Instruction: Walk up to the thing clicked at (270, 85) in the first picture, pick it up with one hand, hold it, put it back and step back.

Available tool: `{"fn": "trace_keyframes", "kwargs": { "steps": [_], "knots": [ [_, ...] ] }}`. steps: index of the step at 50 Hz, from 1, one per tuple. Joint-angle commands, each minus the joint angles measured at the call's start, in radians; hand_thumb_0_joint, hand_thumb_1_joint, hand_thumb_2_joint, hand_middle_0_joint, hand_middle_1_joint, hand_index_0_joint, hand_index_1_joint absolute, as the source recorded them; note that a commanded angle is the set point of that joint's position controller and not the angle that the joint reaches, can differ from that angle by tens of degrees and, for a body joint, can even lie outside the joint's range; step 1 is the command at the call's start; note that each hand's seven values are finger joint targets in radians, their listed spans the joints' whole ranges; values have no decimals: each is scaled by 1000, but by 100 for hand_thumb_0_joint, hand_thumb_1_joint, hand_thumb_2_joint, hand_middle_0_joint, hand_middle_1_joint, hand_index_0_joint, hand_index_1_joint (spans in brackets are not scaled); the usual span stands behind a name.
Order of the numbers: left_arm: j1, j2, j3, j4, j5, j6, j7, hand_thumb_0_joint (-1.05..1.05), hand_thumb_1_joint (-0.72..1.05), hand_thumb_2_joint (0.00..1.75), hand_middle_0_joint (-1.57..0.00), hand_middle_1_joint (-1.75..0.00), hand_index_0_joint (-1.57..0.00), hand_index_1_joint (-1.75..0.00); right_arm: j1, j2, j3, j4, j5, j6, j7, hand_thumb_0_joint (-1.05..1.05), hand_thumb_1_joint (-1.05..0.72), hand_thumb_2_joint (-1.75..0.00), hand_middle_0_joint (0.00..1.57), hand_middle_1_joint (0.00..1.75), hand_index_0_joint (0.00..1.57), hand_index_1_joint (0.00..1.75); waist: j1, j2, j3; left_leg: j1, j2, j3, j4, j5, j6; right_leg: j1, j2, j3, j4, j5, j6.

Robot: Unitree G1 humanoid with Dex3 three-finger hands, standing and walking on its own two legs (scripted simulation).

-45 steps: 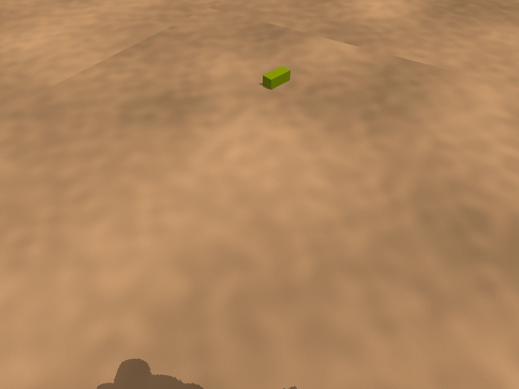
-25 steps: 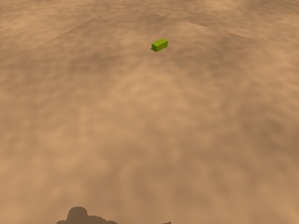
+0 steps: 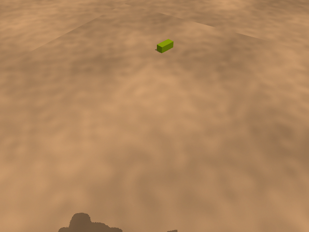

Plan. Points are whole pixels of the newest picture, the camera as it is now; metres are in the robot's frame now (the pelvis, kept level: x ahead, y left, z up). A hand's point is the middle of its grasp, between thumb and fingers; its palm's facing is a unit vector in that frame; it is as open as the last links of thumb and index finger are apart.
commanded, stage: stand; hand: left
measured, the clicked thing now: (165, 45) +2.20 -0.10 -0.74
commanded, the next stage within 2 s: walk up in 0.22 s
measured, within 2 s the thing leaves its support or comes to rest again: neither
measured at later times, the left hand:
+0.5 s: hand out of the picture +0.09 +0.35 -0.17, palm faces +0.26 -0.91 -0.32, open 7.4 cm
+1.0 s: hand (55, 182) +0.30 +0.35 -0.16, palm faces +0.33 -0.88 -0.34, open 7.4 cm
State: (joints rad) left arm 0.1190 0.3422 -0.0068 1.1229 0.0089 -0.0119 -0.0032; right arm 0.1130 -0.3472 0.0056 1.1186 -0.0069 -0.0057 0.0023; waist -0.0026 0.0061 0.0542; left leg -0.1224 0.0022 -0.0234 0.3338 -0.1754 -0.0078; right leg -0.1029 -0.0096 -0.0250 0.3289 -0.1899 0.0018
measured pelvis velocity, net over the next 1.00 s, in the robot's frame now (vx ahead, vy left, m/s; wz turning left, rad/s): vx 0.31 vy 0.03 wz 0.37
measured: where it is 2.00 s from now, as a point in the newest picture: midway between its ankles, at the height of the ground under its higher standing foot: (158, 139)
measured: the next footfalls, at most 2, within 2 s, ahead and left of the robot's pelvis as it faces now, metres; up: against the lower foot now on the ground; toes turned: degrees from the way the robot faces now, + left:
left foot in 0.52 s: +0.17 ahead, +0.19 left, +0.00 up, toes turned +21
right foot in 1.02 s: +0.52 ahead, -0.08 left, +0.00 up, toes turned +17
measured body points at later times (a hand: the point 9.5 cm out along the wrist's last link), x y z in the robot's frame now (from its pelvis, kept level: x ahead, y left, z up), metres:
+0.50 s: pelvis +0.06 +0.03 -0.02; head +0.04 +0.07 +0.43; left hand +0.07 +0.40 -0.14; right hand +0.20 -0.31 -0.08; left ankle +0.12 +0.17 -0.74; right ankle -0.01 -0.12 -0.75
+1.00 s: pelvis +0.31 +0.03 -0.03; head +0.30 +0.05 +0.42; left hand +0.28 +0.40 -0.13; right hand +0.45 -0.28 -0.12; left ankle +0.13 +0.17 -0.75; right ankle +0.47 -0.09 -0.74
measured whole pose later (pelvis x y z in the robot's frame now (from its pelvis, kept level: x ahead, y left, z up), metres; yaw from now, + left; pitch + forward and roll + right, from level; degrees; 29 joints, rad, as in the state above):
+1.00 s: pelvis +0.31 +0.03 -0.03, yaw +21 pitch +0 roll +3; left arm 0.14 0.51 0.12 0.95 0.05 0.04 -0.16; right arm 0.39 -0.42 -0.06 0.96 -0.02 -0.12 0.01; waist 0.01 -0.11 -0.01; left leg -0.02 0.06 -0.02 0.42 -0.41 -0.05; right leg -0.51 -0.16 0.03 0.68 -0.23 0.01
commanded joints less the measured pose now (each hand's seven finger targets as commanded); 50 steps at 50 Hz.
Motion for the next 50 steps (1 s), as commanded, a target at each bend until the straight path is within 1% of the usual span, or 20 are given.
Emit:
{"fn": "trace_keyframes", "kwargs": {
  "steps": [1,10,11,13,14,16,18,22,24,25,26,27,28,29,30,32,35,46,49,50],
  "knots": [
    [-40,211,44,-60,1,-22,13,0,90,90,-20,-30,-20,-30,-40,-208,-34,-57,-2,-23,-13,0,-90,-90,20,30,20,30,4,-10,-79,5,117,-90,-39,143,33,24,-126,95,-54,135,-24],
    [-41,217,49,-63,2,-20,12,0,90,90,-20,-30,-20,-30,-32,-210,-33,-59,-2,-27,-14,0,-90,-90,20,30,20,30,7,1,-83,4,119,-93,-50,160,29,38,-125,93,-48,140,-24],
    [-75,380,177,-144,46,-26,-44,0,90,90,-20,-30,-20,-30,65,-359,-121,-117,1,-51,6,0,-90,-90,20,30,20,30,43,-105,-184,-160,108,-178,50,-301,75,154,-101,31,66,-397,-54],
    [-22,388,197,-154,65,-17,-68,0,90,90,-20,-30,-20,-30,-87,-335,-113,-186,-27,-53,27,0,-90,-90,20,30,20,30,120,-117,-39,-551,-4,16,164,-302,-12,277,-212,117,-75,-645,-103],
    [5,400,206,-159,53,-14,-72,0,90,90,-20,-30,-20,-30,-148,-288,-104,-223,-29,-59,32,0,-90,-90,20,30,20,30,153,-304,-38,-634,-17,101,412,-210,23,260,-371,279,-185,-712,-161],
    [-61,386,213,-202,45,-19,-81,0,90,90,-20,-30,-20,-30,-114,-327,-131,-238,-32,-68,40,0,-90,-90,20,30,20,30,136,-211,24,-659,95,82,511,-257,8,164,-477,341,-238,-637,-228],
    [-55,358,208,-210,52,-23,-87,0,90,90,-20,-30,-20,-30,-92,-308,-135,-238,-27,-77,58,0,-90,-90,20,30,20,30,129,-136,39,-595,115,49,476,-265,22,121,-408,236,-206,-572,-219],
    [-219,378,206,-267,62,-16,-108,0,90,90,-20,-30,-20,-30,142,-291,-155,-201,-13,-69,74,0,-90,-90,20,30,20,30,1,-198,-42,-210,83,150,321,-173,29,-67,-288,-35,-131,-565,-159],
    [-249,340,195,-285,55,0,-114,0,90,90,-20,-30,-20,-30,340,-307,-187,-132,-12,-67,51,0,-90,-90,20,30,20,30,-92,-37,-94,180,16,199,258,-32,17,-313,-188,-153,129,-545,-121],
    [-224,278,178,-290,63,10,-114,0,90,90,-20,-30,-20,-30,451,-353,-211,-99,-19,-67,32,0,-90,-90,20,30,20,30,-152,138,-135,397,16,140,277,-77,44,-496,-127,-182,381,-527,-104],
    [-192,212,154,-294,63,15,-120,0,90,90,-20,-30,-20,-30,508,-434,-230,-100,-31,-65,11,0,-90,-90,20,30,20,30,-184,363,-97,388,127,-138,85,-416,72,-655,-10,-196,727,-521,-84],
    [-190,214,143,-319,59,17,-126,0,90,90,-20,-30,-20,-30,417,-495,-233,-166,-23,-72,-4,0,-90,-90,20,30,20,30,-130,363,-47,225,355,-611,-157,-780,119,-730,9,-51,905,-446,-59],
    [-159,303,154,-318,55,22,-129,0,90,90,-20,-30,-20,-30,272,-502,-217,-216,-6,-79,-2,0,-90,-90,20,30,20,30,-53,191,18,25,450,-787,-300,-922,195,-671,-52,82,915,-338,-53],
    [-135,338,155,-313,54,19,-133,0,90,90,-20,-30,-20,-30,174,-506,-204,-236,11,-91,-5,0,-90,-90,20,30,20,30,5,151,88,-92,497,-797,-348,-902,254,-632,-120,129,919,-302,-50],
    [-108,362,160,-277,43,18,-135,0,90,90,-20,-30,-20,-30,140,-478,-189,-241,7,-104,-7,0,-90,-90,20,30,20,30,31,78,88,-122,460,-673,-297,-799,254,-587,-151,142,899,-277,-31],
    [-40,368,170,-214,27,26,-145,0,90,90,-20,-30,-20,-30,113,-433,-171,-252,2,-120,-8,0,-90,-90,20,30,20,30,61,72,79,-228,326,-404,-257,-699,195,-475,-170,126,812,-163,-11],
    [-13,356,162,-216,30,34,-163,0,90,90,-20,-30,-20,-30,123,-421,-165,-242,0,-136,-14,0,-90,-90,20,30,20,30,63,89,51,-253,262,-261,-239,-607,168,-463,-154,87,780,-47,13],
    [-245,294,156,-350,30,6,-161,0,90,90,-20,-30,-20,-30,259,-432,-162,-217,-9,-147,-21,0,-90,-90,20,30,20,30,-35,97,40,10,235,-137,-111,-175,209,-520,-166,62,360,4,23],
    [-167,285,162,-333,28,-10,-148,0,90,90,-20,-30,-20,-30,231,-425,-156,-231,-20,-135,-29,0,-90,-90,20,30,20,30,13,144,-32,29,244,-100,66,207,189,-366,-117,-4,274,-124,-11],
    [-53,293,173,-299,30,-14,-141,0,90,90,-20,-30,-20,-30,179,-427,-159,-248,-19,-129,-34,0,-90,-90,20,30,20,30,86,136,-91,-43,237,-62,213,298,170,-186,-83,-36,230,-125,-29]
  ]
}}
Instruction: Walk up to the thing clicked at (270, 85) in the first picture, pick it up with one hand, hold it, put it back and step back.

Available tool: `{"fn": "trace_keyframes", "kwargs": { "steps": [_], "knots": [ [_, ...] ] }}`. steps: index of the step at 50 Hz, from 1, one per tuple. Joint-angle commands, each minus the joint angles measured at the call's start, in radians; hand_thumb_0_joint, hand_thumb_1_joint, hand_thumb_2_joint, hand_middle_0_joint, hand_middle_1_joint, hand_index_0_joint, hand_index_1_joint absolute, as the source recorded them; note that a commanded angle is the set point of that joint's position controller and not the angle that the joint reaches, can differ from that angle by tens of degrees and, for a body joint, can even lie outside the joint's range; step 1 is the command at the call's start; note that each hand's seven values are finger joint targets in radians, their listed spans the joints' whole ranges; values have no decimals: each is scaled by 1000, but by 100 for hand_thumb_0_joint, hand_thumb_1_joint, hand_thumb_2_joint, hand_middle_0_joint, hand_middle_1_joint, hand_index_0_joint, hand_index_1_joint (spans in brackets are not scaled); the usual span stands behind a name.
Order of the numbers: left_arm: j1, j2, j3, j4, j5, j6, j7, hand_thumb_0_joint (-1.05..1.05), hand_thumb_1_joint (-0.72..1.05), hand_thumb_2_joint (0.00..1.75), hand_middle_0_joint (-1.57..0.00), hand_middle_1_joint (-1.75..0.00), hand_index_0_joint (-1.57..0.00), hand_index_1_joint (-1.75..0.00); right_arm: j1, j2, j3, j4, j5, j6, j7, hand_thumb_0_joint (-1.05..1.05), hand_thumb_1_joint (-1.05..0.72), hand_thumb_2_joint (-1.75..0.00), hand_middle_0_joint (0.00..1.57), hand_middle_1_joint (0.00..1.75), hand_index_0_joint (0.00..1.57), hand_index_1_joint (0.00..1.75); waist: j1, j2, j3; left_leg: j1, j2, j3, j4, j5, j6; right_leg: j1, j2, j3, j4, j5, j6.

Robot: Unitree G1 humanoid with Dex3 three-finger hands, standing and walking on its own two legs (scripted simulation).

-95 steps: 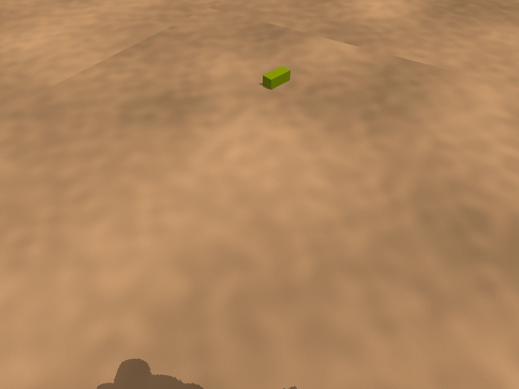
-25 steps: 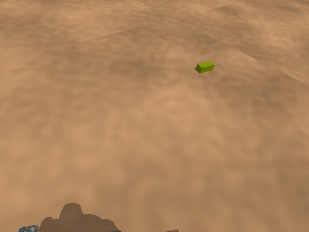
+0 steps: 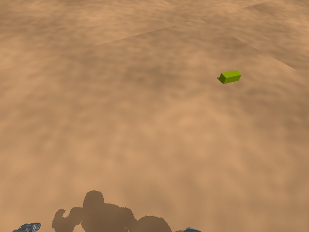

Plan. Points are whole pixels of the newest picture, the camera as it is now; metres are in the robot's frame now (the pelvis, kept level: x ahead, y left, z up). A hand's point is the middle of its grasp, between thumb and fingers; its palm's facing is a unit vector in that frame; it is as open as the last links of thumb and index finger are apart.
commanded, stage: walk up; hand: left
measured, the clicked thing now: (230, 77) +1.72 -0.81 -0.72
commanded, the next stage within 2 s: none
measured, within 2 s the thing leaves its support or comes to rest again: neither
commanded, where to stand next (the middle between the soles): +1.45 -1.10 m, yaw +20 degrees
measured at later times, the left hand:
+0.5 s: hand (105, 193) +0.27 +0.17 -0.18, palm faces +0.14 -0.94 -0.30, open 7.4 cm
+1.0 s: hand (156, 108) +0.61 +0.01 -0.12, palm faces +0.13 -0.92 -0.38, open 7.4 cm
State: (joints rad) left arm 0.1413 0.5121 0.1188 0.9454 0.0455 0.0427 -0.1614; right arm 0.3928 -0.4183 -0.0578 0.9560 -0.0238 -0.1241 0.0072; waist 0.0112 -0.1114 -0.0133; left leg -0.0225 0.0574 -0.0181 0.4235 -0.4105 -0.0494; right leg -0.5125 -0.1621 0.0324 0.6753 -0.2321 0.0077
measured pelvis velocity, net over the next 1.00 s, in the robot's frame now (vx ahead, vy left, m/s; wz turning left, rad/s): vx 0.53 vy -0.29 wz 0.19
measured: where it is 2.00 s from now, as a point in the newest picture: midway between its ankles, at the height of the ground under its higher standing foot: (225, 137)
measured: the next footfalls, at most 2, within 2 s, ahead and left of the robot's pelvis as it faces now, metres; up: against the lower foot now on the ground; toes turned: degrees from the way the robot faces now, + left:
right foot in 0.02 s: +0.16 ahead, -0.18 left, +0.00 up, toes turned -4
left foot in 0.42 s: +0.42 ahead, -0.01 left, +0.00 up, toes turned +14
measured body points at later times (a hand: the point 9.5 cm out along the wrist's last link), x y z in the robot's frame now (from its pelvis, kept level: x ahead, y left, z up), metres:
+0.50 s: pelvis +0.30 -0.10 -0.02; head +0.30 -0.06 +0.43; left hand +0.27 +0.22 -0.16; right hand +0.46 -0.41 -0.09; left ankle +0.39 -0.02 -0.72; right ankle +0.15 -0.20 -0.67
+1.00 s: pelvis +0.53 -0.29 -0.01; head +0.56 -0.30 +0.44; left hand +0.61 +0.06 -0.09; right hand +0.61 -0.65 -0.11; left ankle +0.42 -0.09 -0.66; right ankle +0.62 -0.39 -0.72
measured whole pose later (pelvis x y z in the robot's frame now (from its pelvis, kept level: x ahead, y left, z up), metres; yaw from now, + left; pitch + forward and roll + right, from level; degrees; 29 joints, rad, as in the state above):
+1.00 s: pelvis +0.53 -0.29 -0.01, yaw +11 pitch -1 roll +2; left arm 0.13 0.42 0.11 0.82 0.04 0.00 -0.13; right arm 0.35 -0.52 -0.07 0.97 -0.01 -0.07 -0.06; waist -0.01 0.00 0.08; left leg -0.37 0.14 -0.05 1.08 -0.47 0.04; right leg -0.44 -0.08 -0.06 0.74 -0.27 0.00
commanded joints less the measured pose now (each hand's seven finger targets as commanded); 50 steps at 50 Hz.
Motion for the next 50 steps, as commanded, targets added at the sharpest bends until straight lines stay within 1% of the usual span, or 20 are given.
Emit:
{"fn": "trace_keyframes", "kwargs": {
  "steps": [1,2,3,4,8,10,16,20,21,22,24,27,29,32,40,44,46,47,48,50],
  "knots": [
    [96,172,71,-64,-1,-79,31,0,90,90,-20,-30,-20,-30,-105,-314,-79,-92,2,-6,-38,0,-90,-90,20,30,20,30,150,126,-114,-272,112,-3,407,550,175,482,102,-88,-162,-88,-61],
    [278,259,106,-25,13,-90,51,0,90,90,-20,-30,-20,-30,-82,-212,-42,-106,1,-8,-38,0,-90,-90,20,30,20,30,234,-116,-178,-529,17,48,734,317,126,688,-20,102,-220,-273,-63],
    [288,357,112,-20,6,-95,65,0,90,90,-20,-30,-20,-30,-107,-164,-17,-159,21,-16,-41,0,-90,-90,20,30,20,30,213,-373,-137,-859,-154,96,892,-145,108,806,-215,482,-455,-386,-98],
    [196,370,109,-46,-11,-94,77,0,90,90,-20,-30,-20,-30,-87,-235,-35,-133,11,-9,-56,0,-90,-90,20,30,20,30,175,-283,-146,-852,-71,15,1000,-148,109,789,-298,626,-501,-350,-172],
    [37,177,46,-103,-28,-110,96,0,90,90,-20,-30,-20,-30,-90,-239,-39,-42,42,-8,-27,0,-90,-90,20,30,20,30,48,-54,48,-665,39,-50,759,115,129,424,-84,53,-364,124,-107],
    [54,149,33,-109,-27,-117,92,0,90,90,-20,-30,-20,-30,-88,-224,-37,-47,24,1,-15,0,-90,-90,20,30,20,30,40,-60,67,-621,18,-7,657,142,109,383,-56,-40,-345,324,-143],
    [43,161,25,-178,-12,-95,64,0,90,90,-20,-30,-20,-30,-166,-197,-45,-116,42,10,0,0,-90,-90,20,30,20,30,41,-55,72,-324,-28,155,232,377,78,256,-27,-132,-391,112,-157],
    [91,122,8,-208,-16,-79,75,0,90,90,-20,-30,-20,-30,93,-256,-89,-61,21,20,-38,0,-90,-90,20,30,20,30,-75,105,-72,76,-52,137,203,326,123,171,3,-166,-23,364,-131],
    [149,91,-3,-207,-14,-73,81,0,90,90,-20,-30,-20,-30,178,-298,-107,-56,8,15,-49,0,-90,-90,20,30,20,30,-119,188,-112,176,16,3,151,179,164,96,37,-154,215,300,-110],
    [232,46,-9,-213,-17,-66,84,0,90,90,-20,-30,-20,-30,199,-371,-125,-82,-7,11,-63,0,-90,-90,20,30,20,30,-89,372,-162,312,275,-447,67,77,244,-105,152,-130,453,-206,-59],
    [197,223,20,-219,-14,-48,91,0,90,90,-20,-30,-20,-30,128,-404,-133,-129,49,7,-78,0,-90,-90,20,30,20,30,-87,210,-130,287,487,-867,-92,-4,359,-280,129,118,677,-279,-30],
    [105,188,25,-196,-28,-54,82,0,90,90,-20,-30,-20,-30,-4,-306,-75,-133,51,-15,-85,0,-90,-90,20,30,20,30,-23,64,52,-127,304,-387,-116,363,192,-104,40,135,614,-93,-22],
    [160,160,31,-190,-27,-36,65,0,90,90,-20,-30,-20,-30,-56,-305,-72,-136,46,-29,-71,0,-90,-90,20,30,20,30,22,138,62,-259,253,-227,-120,267,252,-31,25,89,582,-97,-12],
    [141,139,34,-192,-20,-16,36,0,90,90,-20,-30,-20,-30,-71,-322,-79,-134,26,-46,-58,0,-90,-90,20,30,20,30,40,203,93,-331,183,-109,-164,64,222,-35,-2,61,432,-19,3],
    [-97,116,45,-248,-12,-12,2,0,90,90,-20,-30,-20,-30,-34,-380,-97,-100,14,-32,-47,0,-90,-90,20,30,20,30,-36,284,93,-289,195,-57,-165,41,215,6,-15,4,51,88,7],
    [57,122,63,-186,-12,-25,14,0,90,90,-20,-30,-20,-30,-119,-370,-89,-109,5,-6,-61,0,-90,-90,20,30,20,30,79,266,-47,-293,208,20,104,327,193,309,60,-100,-93,-4,-27],
    [267,246,114,-117,12,-46,43,0,90,90,-20,-30,-20,-30,-1,-218,-34,-101,6,7,-66,0,-90,-90,20,30,20,30,171,-129,-156,-579,51,102,652,139,131,641,14,66,-211,-213,-62],
    [251,325,120,-132,12,-54,60,0,90,90,-20,-30,-20,-30,16,-180,-13,-123,30,6,-72,0,-90,-90,20,30,20,30,153,-338,-121,-840,-101,103,822,-170,101,690,-174,420,-401,-264,-102],
    [174,337,116,-146,-8,-54,74,0,90,90,-20,-30,-20,-30,13,-250,-33,-99,17,16,-91,0,-90,-90,20,30,20,30,123,-257,-105,-820,-28,19,927,-149,103,625,-239,540,-472,-355,-155],
    [102,261,93,-181,-23,-52,86,0,90,90,-20,-30,-20,-30,-74,-289,-44,-57,45,18,-85,0,-90,-90,20,30,20,30,88,-129,-12,-716,28,-72,852,1,113,386,-144,335,-470,-332,-105]
  ]
}}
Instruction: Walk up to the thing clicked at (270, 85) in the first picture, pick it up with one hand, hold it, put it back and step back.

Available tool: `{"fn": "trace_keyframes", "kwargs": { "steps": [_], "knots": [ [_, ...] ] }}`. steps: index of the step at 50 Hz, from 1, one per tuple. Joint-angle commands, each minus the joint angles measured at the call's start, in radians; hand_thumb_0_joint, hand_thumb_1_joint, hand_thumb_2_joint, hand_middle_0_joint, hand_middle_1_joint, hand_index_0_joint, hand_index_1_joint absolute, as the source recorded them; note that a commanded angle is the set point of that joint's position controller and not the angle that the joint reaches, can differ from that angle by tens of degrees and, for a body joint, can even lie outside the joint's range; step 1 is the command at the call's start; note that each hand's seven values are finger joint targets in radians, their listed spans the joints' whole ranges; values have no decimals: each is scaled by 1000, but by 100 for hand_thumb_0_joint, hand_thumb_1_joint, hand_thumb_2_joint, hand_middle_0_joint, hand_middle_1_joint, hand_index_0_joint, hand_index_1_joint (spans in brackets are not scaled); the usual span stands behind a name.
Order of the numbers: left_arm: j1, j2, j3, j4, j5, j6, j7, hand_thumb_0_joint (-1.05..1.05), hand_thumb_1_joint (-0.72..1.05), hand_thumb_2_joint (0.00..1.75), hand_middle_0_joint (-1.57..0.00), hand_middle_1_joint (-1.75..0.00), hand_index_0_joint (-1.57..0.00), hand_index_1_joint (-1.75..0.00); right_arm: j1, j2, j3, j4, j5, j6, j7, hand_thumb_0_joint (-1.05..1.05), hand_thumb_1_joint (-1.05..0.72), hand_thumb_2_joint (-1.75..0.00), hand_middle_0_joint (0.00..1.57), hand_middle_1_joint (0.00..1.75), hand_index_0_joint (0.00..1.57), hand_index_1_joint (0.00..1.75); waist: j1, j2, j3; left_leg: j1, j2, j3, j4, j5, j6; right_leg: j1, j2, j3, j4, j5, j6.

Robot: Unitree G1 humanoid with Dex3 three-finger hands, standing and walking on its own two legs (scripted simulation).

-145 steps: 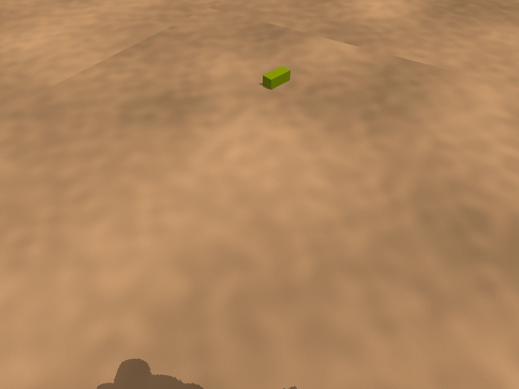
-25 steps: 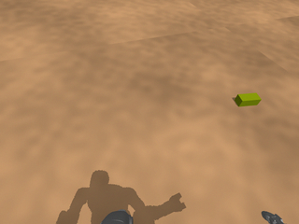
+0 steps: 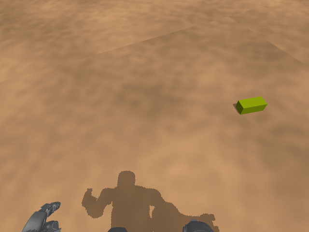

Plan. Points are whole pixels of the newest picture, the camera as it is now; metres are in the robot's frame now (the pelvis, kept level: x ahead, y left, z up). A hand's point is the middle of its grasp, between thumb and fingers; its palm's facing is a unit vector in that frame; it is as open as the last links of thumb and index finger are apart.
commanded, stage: walk up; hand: left
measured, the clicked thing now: (250, 105) +1.07 -0.74 -0.71
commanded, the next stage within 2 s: none
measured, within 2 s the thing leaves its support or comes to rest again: neither
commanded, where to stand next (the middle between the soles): +0.76 -0.97 m, yaw +9 degrees
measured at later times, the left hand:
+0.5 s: hand (133, 205) +0.22 +0.09 -0.16, palm faces -0.04 -0.97 -0.25, open 7.4 cm
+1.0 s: hand (190, 157) +0.35 -0.10 -0.11, palm faces +0.07 -0.92 -0.39, open 7.4 cm
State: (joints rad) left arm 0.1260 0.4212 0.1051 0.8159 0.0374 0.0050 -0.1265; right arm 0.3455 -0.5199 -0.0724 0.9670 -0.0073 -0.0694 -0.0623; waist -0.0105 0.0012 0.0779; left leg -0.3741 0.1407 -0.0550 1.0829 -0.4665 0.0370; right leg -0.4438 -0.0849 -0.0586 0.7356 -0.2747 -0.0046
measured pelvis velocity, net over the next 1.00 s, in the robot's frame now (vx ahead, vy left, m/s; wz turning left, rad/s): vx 0.32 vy -0.39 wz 0.05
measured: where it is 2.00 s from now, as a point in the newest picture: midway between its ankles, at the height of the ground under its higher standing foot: (270, 168)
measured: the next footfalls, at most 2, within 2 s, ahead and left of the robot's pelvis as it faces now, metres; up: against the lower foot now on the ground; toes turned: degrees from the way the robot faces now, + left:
left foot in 0.36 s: +0.28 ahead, -0.03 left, +0.00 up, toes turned +9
right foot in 0.76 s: +0.38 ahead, -0.49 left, +0.00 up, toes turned -1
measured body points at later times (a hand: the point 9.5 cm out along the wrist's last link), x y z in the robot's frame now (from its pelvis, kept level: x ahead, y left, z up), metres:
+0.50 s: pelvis +0.18 -0.16 +0.00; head +0.20 -0.12 +0.45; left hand +0.22 +0.14 -0.14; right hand +0.27 -0.50 -0.07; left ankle +0.24 -0.04 -0.71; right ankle +0.15 -0.25 -0.63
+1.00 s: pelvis +0.32 -0.39 +0.01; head +0.34 -0.39 +0.46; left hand +0.35 -0.05 -0.08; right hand +0.41 -0.72 -0.10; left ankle +0.37 -0.28 -0.66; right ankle +0.34 -0.48 -0.71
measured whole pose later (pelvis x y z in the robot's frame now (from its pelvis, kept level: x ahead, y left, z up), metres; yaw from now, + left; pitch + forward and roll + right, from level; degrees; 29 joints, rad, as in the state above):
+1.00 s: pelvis +0.32 -0.39 +0.01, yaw +3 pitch -1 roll +0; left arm 0.30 0.43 0.09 0.79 0.04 0.03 -0.08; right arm 0.28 -0.45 -0.03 0.97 0.00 -0.09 -0.05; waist 0.07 0.01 0.05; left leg -0.57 0.05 0.09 1.01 -0.42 0.04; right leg -0.30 -0.01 -0.08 0.61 -0.30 -0.05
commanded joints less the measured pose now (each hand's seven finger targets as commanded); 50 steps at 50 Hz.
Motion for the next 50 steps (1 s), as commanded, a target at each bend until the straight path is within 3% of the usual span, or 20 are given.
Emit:
{"fn": "trace_keyframes", "kwargs": {
  "steps": [1,3,6,12,15,17,18,19,21,24,28,33,36,38,39,40,41,44,45,50],
  "knots": [
    [72,310,84,-54,-11,-19,54,0,90,90,-20,-30,-20,-30,-4,-183,-32,-42,29,-33,-7,0,-90,-90,20,30,20,30,69,-231,-62,-313,-49,-28,131,98,31,240,-166,314,-504,-255,-66],
    [47,245,64,-56,-8,-29,54,0,90,90,-20,-30,-20,-30,89,-166,-23,-4,25,-31,3,0,-90,-90,20,30,20,30,36,-231,-60,-255,-53,20,30,174,13,251,-96,174,-459,-16,-81],
    [90,197,50,-82,-7,-44,53,0,90,90,-20,-30,-20,-30,60,-147,-14,-7,10,-26,14,0,-90,-90,20,30,20,30,51,-179,-39,-254,-87,57,-70,215,-7,276,-91,135,-492,130,-112],
    [130,176,41,-130,16,-25,53,0,90,90,-20,-30,-20,-30,-43,-112,3,-76,18,-21,9,0,-90,-90,20,30,20,30,80,-148,-10,-145,-98,132,-350,301,-3,301,-110,93,-459,348,-55],
    [121,182,44,-159,18,-14,58,0,90,90,-20,-30,-20,-30,41,-104,-5,-68,25,-17,-3,0,-90,-90,20,30,20,30,39,-106,-54,42,-130,160,-415,293,19,252,-84,54,-311,527,-26],
    [115,180,37,-188,16,-17,63,0,90,90,-20,-30,-20,-30,204,-128,-26,-46,19,-24,-24,0,-90,-90,20,30,20,30,-56,-29,-126,339,-119,131,-543,387,67,113,-34,-7,-38,633,20],
    [142,151,30,-200,12,-22,69,0,90,90,-20,-30,-20,-30,272,-184,-52,-41,6,-23,-35,0,-90,-90,20,30,20,30,-93,96,-175,528,15,-65,-570,347,142,-80,29,-23,197,396,67],
    [186,117,32,-207,13,-15,71,0,90,90,-20,-30,-20,-30,306,-252,-79,-72,-4,-20,-47,0,-90,-90,20,30,20,30,-105,258,-258,679,337,-553,-639,293,290,-315,131,33,505,-345,109],
    [185,289,59,-182,25,18,67,0,90,90,-20,-30,-20,-30,125,-289,-90,-123,48,-24,-68,0,-90,-90,20,30,20,30,-61,41,-201,484,475,-709,-785,55,365,-354,46,255,718,-293,81],
    [152,253,69,-147,7,28,43,0,90,90,-20,-30,-20,-30,-27,-189,-41,-141,18,-41,-55,0,-90,-90,20,30,20,30,11,-33,-52,124,221,-235,-764,151,208,-188,26,291,582,-115,49],
    [177,184,61,-129,2,41,3,0,90,90,-20,-30,-20,-30,-73,-235,-52,-125,-4,-69,-19,0,-90,-90,20,30,20,30,51,139,20,-12,120,6,-764,99,154,-117,-21,181,321,-36,21],
    [91,185,68,-118,-5,46,-20,0,90,90,-20,-30,-20,-30,-80,-309,-77,-109,-25,-72,1,0,-90,-90,20,30,20,30,21,232,-22,-71,105,51,-774,-37,128,39,-37,72,50,10,13],
    [186,199,82,-65,-2,40,-9,0,90,90,-20,-30,-20,-30,-124,-301,-79,-102,-23,-49,1,0,-90,-90,20,30,20,30,76,197,-91,-81,110,86,-630,-10,104,204,3,-20,-53,33,7],
    [333,262,112,-7,17,23,12,0,90,90,-20,-30,-20,-30,-83,-186,-46,-90,-28,-25,-7,0,-90,-90,20,30,20,30,157,-90,-176,-163,9,203,-181,46,62,405,50,-19,-190,-66,-7],
    [388,358,133,-7,34,16,29,0,90,90,-20,-30,-20,-30,-62,-67,-4,-110,-15,-17,-10,0,-90,-90,20,30,20,30,199,-381,-117,-429,-112,194,93,-152,19,439,-118,315,-335,-197,-55],
    [304,414,130,-52,21,6,42,0,90,90,-20,-30,-20,-30,-83,-106,-14,-138,2,-15,-25,0,-90,-90,20,30,20,30,163,-434,-82,-537,-132,102,206,-157,-4,405,-238,590,-511,-202,-135],
    [208,442,135,-80,10,4,50,0,90,90,-20,-30,-20,-30,-73,-158,-27,-115,-3,-15,-37,0,-90,-90,20,30,20,30,126,-382,-65,-494,-68,45,231,-119,5,334,-287,677,-558,-322,-184],
    [115,315,90,-91,5,3,62,0,90,90,-20,-30,-20,-30,-18,-187,-30,-29,28,-25,-23,0,-90,-90,20,30,20,30,56,-285,-22,-361,-20,27,90,27,12,219,-150,334,-404,-151,-166],
    [108,289,83,-92,5,-2,63,0,90,90,-20,-30,-20,-30,27,-181,-24,-13,26,-30,-17,0,-90,-90,20,30,20,30,46,-297,-33,-327,-28,56,35,46,11,235,-127,285,-362,-50,-200],
    [156,218,53,-137,11,-10,65,0,90,90,-20,-30,-20,-30,9,-143,-12,-32,6,-40,-5,0,-90,-90,20,30,20,30,81,-196,-47,-263,-83,124,-211,72,1,295,-149,262,-370,194,-252]
  ]
}}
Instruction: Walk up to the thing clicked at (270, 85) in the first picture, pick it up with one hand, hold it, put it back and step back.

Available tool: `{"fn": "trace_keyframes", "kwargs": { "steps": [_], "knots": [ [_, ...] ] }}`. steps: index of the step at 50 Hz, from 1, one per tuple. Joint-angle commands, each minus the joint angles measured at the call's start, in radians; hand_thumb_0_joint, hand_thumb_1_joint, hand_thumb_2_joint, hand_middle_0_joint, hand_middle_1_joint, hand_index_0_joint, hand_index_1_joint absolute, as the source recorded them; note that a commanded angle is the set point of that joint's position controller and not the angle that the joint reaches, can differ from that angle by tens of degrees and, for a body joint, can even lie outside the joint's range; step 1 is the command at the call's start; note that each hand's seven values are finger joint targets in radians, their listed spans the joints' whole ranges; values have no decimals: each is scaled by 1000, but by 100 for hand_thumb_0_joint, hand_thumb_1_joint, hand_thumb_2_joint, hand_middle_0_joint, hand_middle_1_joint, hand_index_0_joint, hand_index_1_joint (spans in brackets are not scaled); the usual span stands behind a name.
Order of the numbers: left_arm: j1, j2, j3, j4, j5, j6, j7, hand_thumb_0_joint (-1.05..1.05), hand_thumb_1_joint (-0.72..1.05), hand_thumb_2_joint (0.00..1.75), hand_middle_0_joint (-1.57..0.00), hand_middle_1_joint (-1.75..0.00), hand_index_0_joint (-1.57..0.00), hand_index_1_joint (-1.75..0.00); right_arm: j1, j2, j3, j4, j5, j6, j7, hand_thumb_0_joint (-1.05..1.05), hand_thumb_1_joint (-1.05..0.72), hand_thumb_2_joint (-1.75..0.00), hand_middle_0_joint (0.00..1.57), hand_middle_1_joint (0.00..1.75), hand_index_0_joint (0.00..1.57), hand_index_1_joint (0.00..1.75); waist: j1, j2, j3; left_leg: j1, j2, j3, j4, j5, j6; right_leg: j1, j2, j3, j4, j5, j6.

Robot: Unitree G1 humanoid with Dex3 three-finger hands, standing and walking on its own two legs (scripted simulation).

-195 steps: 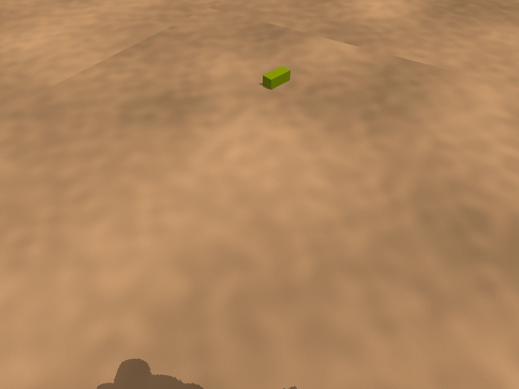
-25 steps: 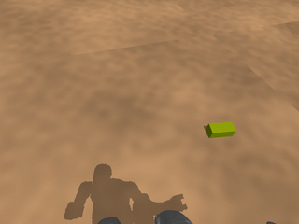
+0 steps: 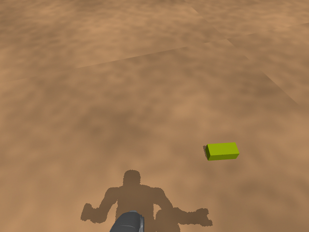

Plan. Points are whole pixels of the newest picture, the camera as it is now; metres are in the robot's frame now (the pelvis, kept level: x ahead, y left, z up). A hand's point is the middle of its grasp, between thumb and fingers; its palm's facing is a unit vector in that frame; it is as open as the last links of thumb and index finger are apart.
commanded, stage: walk up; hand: left
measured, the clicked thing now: (221, 151) +0.74 -0.38 -0.72
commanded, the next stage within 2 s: none
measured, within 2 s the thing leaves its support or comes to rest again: neither
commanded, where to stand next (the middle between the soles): +0.41 -0.60 m, yaw +7 degrees
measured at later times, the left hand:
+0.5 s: hand (125, 218) +0.18 +0.12 -0.16, palm faces -0.03 -0.94 -0.35, open 7.4 cm
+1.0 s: hand (203, 215) +0.21 -0.11 -0.18, palm faces +0.05 -0.95 -0.31, open 7.4 cm
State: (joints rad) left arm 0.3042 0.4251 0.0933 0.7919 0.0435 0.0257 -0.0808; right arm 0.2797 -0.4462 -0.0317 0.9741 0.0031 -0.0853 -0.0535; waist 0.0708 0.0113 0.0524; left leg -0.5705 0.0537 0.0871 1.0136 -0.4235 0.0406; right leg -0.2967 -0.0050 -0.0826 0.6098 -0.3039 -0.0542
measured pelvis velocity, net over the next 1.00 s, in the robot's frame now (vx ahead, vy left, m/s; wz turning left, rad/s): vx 0.20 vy -0.37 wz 0.08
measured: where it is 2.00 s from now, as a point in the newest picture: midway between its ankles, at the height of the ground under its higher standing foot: (273, 203)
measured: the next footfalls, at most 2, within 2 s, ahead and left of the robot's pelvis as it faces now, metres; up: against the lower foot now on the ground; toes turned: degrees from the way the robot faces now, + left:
left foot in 0.14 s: +0.18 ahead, +0.04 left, +0.00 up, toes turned +8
right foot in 0.54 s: +0.20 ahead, -0.39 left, +0.00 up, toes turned -1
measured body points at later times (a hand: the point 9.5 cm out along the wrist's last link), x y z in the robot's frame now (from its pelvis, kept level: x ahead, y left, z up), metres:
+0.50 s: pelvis +0.10 -0.18 -0.02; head +0.11 -0.15 +0.43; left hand +0.18 +0.17 -0.13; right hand +0.13 -0.55 -0.08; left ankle +0.14 +0.03 -0.73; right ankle +0.16 -0.37 -0.71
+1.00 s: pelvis +0.20 -0.37 -0.02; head +0.24 -0.35 +0.42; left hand +0.20 -0.06 -0.15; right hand +0.31 -0.69 -0.12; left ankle +0.29 -0.27 -0.73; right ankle +0.17 -0.41 -0.70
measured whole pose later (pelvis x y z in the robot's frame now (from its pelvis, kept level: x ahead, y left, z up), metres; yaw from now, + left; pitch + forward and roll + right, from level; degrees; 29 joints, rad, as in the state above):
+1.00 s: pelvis +0.20 -0.37 -0.02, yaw +5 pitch -2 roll +3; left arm 0.35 0.40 0.07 0.75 0.05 0.07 -0.06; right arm 0.27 -0.39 -0.03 0.90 -0.01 -0.09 -0.09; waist 0.06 -0.10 0.13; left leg -0.43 -0.03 0.13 0.69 -0.22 0.07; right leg -0.35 0.06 -0.07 0.99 -0.50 -0.02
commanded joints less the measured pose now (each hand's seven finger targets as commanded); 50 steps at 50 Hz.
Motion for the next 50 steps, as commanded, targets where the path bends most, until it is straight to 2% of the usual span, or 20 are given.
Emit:
{"fn": "trace_keyframes", "kwargs": {
  "steps": [1,3,6,8,10,13,15,24,27,28,29,30,31,34,41,45,46,47,48,50],
  "knots": [
    [-16,215,62,-121,8,-29,18,0,90,90,-20,-30,-20,-30,72,-211,-50,-50,-3,-26,-15,0,-90,-90,20,30,20,30,1,-189,-34,-28,2,-17,-185,50,3,143,-245,285,-234,273,-201],
    [-88,217,56,-156,7,-21,17,0,90,90,-20,-30,-20,-30,126,-202,-57,-50,3,-30,-18,0,-90,-90,20,30,20,30,-50,-147,-43,171,0,-21,-284,142,12,10,-253,240,-206,243,-190],
    [-112,174,36,-189,3,-11,6,0,90,90,-20,-30,-20,-30,303,-241,-94,-11,-7,-29,-37,0,-90,-90,20,30,20,30,-147,6,-99,572,7,-57,-467,352,17,-206,-126,108,55,170,-85],
    [18,146,36,-171,10,4,10,0,90,90,-20,-30,-20,-30,288,-358,-127,-66,-28,-25,-59,0,-90,-90,20,30,20,30,-123,180,-153,670,377,-719,-690,-105,169,-456,12,119,470,-221,32],
    [94,281,70,-127,22,38,4,0,90,90,-20,-30,-20,-30,135,-373,-131,-123,7,-21,-68,0,-90,-90,20,30,20,30,-74,33,-68,487,478,-794,-781,-321,253,-440,-65,216,633,-205,51],
    [45,272,91,-91,23,43,-4,0,90,90,-20,-30,-20,-30,78,-289,-104,-123,-14,-28,-58,0,-90,-90,20,30,20,30,-49,-6,12,233,307,-485,-751,-201,158,-295,-90,235,560,-131,52],
    [60,250,92,-79,22,47,-17,0,90,90,-20,-30,-20,-30,62,-306,-104,-112,-18,-35,-44,0,-90,-90,20,30,20,30,-46,68,46,160,261,-360,-724,-176,150,-277,-91,207,534,-74,62],
    [-1,222,100,-82,6,54,-45,0,90,90,-20,-30,-20,-30,-2,-416,-140,-115,-44,-25,-28,0,-90,-90,20,30,20,30,-47,223,-32,99,225,-207,-622,-229,133,-127,-100,66,251,-128,65],
    [227,235,122,18,12,42,-24,0,90,90,-20,-30,-20,-30,-65,-326,-114,-108,-51,3,-35,0,-90,-90,20,30,20,30,86,-19,-105,-43,107,-41,-262,-266,59,170,-10,-26,22,-73,55],
    [302,305,140,37,32,34,-10,0,90,90,-20,-30,-20,-30,-60,-223,-82,-114,-49,14,-37,0,-90,-90,20,30,20,30,143,-312,-59,-221,-2,81,77,-277,19,215,-88,146,-155,-263,19],
    [220,379,140,-21,36,21,3,0,90,90,-20,-30,-20,-30,-44,-171,-62,-135,-24,22,-49,0,-90,-90,20,30,20,30,115,-424,15,-375,-92,-40,281,-243,-12,90,-265,589,-376,-492,-43],
    [35,434,140,-80,25,13,10,0,90,90,-20,-30,-20,-30,-48,-239,-90,-137,-18,19,-63,0,-90,-90,20,30,20,30,34,-356,69,-342,-34,-135,304,-160,-7,25,-348,742,-492,-596,-119],
    [-18,419,139,-97,6,9,17,0,90,90,-20,-30,-20,-30,-35,-283,-96,-105,-10,15,-62,0,-90,-90,20,30,20,30,4,-285,100,-296,13,-154,276,-110,0,-15,-349,729,-492,-616,-121],
    [-36,304,101,-71,15,-9,26,0,90,90,-20,-30,-20,-30,61,-264,-77,-20,11,0,-44,0,-90,-90,20,30,20,30,-33,-241,94,-197,22,-124,147,-4,5,14,-217,383,-267,-169,-112],
    [43,206,55,-114,18,-21,32,0,90,90,-20,-30,-20,-30,48,-195,-49,-54,2,-14,-27,0,-90,-90,20,30,20,30,8,-193,-8,-29,-35,-20,-182,92,7,159,-229,279,-184,407,-132],
    [-46,196,44,-178,8,-4,33,0,90,90,-20,-30,-20,-30,226,-176,-63,-27,6,-11,-44,0,-90,-90,20,30,20,30,-100,-92,-94,376,-70,29,-454,362,22,4,-146,142,39,509,-34],
    [-20,167,31,-191,3,-8,33,0,90,90,-20,-30,-20,-30,285,-221,-81,-17,-3,-11,-55,0,-90,-90,20,30,20,30,-131,-11,-132,549,-20,-39,-492,410,52,-100,-109,108,182,469,13],
    [19,134,24,-194,2,-12,38,0,90,90,-20,-30,-20,-30,321,-263,-102,-30,-13,-10,-65,0,-90,-90,20,30,20,30,-156,91,-174,700,135,-296,-537,326,134,-274,-60,89,375,214,68],
    [74,135,30,-185,9,0,36,0,90,90,-20,-30,-20,-30,299,-330,-127,-64,-21,-6,-77,0,-90,-90,20,30,20,30,-136,154,-209,747,399,-688,-600,208,256,-445,21,137,578,-250,118],
    [112,274,60,-157,16,33,37,0,90,90,-20,-30,-20,-30,139,-382,-138,-118,20,-5,-89,0,-90,-90,20,30,20,30,-93,20,-154,587,561,-821,-700,31,366,-470,-44,276,819,-270,119]
  ]
}}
